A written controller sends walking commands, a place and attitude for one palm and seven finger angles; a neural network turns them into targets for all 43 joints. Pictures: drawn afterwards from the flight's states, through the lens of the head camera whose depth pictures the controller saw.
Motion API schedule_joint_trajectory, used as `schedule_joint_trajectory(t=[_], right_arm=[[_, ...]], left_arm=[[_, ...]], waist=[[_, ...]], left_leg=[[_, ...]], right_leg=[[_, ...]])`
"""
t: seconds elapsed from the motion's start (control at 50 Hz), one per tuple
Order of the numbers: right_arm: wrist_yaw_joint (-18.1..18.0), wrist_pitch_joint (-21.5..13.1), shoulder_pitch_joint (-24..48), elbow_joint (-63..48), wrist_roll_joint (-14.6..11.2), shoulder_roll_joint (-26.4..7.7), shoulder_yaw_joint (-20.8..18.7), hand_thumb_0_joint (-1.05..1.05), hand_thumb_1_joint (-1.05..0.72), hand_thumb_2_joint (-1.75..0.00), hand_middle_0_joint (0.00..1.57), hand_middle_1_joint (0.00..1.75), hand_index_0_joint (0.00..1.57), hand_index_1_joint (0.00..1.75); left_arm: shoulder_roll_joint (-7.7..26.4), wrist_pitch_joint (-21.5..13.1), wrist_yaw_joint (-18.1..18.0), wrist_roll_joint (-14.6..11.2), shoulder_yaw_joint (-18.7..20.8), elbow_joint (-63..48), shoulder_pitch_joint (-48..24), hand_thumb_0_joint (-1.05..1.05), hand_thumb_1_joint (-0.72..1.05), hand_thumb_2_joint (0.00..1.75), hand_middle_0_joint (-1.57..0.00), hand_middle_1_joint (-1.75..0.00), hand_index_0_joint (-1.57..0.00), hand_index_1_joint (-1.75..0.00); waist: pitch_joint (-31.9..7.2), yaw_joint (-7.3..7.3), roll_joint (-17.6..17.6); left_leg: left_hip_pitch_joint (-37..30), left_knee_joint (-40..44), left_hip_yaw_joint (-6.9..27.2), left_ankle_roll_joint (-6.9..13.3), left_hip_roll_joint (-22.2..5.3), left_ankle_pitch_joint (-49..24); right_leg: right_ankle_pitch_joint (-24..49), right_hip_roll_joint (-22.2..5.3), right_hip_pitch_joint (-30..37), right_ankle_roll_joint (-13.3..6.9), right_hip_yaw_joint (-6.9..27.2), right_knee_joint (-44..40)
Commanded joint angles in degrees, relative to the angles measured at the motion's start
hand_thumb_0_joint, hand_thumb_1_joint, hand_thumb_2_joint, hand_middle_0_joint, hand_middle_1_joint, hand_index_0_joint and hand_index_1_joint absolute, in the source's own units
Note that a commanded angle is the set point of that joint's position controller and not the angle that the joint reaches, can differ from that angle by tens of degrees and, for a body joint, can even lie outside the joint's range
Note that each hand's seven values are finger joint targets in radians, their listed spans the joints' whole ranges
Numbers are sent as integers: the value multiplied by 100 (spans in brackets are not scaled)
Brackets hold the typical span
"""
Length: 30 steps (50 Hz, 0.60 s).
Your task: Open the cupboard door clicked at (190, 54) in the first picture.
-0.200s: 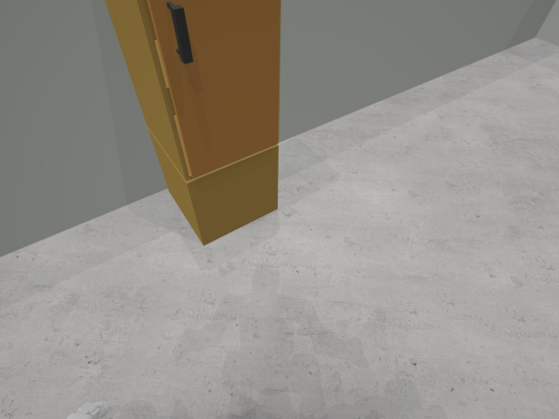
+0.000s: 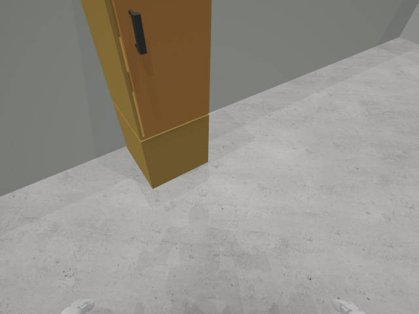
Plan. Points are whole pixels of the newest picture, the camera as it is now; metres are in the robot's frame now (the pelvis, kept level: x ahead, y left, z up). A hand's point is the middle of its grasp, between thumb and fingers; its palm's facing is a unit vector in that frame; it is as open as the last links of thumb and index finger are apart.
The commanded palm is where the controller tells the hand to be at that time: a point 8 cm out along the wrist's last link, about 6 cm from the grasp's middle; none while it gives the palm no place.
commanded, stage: stand and wait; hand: left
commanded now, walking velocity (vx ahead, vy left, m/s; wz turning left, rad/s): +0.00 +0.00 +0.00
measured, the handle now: (136, 32) +0.90 +0.30 +0.13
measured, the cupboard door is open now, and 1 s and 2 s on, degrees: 0 0 0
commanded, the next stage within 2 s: look at it before walking up in 0.68 s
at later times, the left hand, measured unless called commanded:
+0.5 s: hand out of the picture +0.06 +0.24 -0.15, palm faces -0.03 -0.94 -0.35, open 7.4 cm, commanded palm none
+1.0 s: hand out of the picture +0.05 +0.23 -0.15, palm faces -0.04 -0.94 -0.34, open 7.4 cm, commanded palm none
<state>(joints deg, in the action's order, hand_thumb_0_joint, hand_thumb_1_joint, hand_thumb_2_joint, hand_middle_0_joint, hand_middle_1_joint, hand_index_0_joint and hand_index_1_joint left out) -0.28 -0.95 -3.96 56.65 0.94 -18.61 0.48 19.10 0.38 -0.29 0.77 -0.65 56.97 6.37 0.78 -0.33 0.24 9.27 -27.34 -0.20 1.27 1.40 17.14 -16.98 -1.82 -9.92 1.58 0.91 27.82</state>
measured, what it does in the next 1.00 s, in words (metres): stands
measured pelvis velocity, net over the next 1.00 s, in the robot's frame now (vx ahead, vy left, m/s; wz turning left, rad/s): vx -0.03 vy -0.02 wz -0.01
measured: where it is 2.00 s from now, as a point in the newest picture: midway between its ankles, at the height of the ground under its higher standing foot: outside the picture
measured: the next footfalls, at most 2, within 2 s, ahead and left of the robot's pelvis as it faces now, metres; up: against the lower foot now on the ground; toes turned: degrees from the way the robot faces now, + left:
none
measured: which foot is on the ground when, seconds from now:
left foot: down 0.00-1.00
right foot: down 0.00-1.00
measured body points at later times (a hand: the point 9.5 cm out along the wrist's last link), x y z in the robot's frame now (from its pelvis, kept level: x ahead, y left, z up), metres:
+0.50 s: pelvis -0.01 -0.01 +0.01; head -0.01 -0.01 +0.46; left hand +0.06 +0.29 -0.12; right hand +0.06 -0.31 -0.13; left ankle -0.03 +0.11 -0.74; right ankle -0.02 -0.14 -0.74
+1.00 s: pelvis -0.03 -0.02 +0.01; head -0.02 -0.02 +0.46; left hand +0.06 +0.28 -0.12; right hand +0.05 -0.31 -0.13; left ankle -0.03 +0.11 -0.74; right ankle -0.02 -0.14 -0.74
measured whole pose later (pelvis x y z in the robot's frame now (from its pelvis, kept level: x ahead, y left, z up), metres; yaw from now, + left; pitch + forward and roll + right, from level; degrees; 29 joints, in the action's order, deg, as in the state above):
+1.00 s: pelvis -0.03 -0.02 +0.01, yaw -1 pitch -2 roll +0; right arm -0.1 -0.9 -6.9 63.7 0.5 -19.3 0.4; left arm 19.2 -0.2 0.0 0.8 -0.3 62.2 7.5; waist 1.8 0.2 0.0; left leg 7.6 -21.4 -0.4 -0.3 -0.3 12.0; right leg -11.7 -0.1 -8.6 0.2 1.0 22.2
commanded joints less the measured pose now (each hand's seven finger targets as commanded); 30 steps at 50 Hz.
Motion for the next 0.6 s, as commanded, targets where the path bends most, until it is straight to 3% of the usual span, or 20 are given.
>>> schedule_joint_trajectory(t=[0.0, 0.22, 0.58], right_arm=[[-79, -96, 232, -290, -2, -1207, -331, 0, -90, -90, 20, 30, 20, 30], [-84, -102, 170, -38, -24, -1208, -305, 0, -90, -90, 20, 30, 20, 30], [-52, -92, 29, 289, -42, -1259, -261, 0, -90, -90, 20, 30, 20, 30]], left_arm=[[1194, -137, -67, -1, 288, -364, -165, 0, 90, 90, -20, -30, -20, -30], [1192, -155, -61, -16, 294, -177, -108, 0, 90, 90, -20, -30, -20, -30], [1243, -169, -41, -12, 272, 92, -133, 0, 90, 90, -20, -30, -20, -30]], waist=[[-449, 32, -35], [-495, 27, -34], [-206, 14, -7]], left_leg=[[-207, 450, 465, 124, -740, -2011], [-302, 588, 453, 87, -778, -1900], [-155, 914, 514, 44, -795, -1121]], right_leg=[[1780, -463, 130, -328, 304, -310], [1837, -494, 280, -334, 375, -494], [1090, -482, 140, -326, 527, -854]])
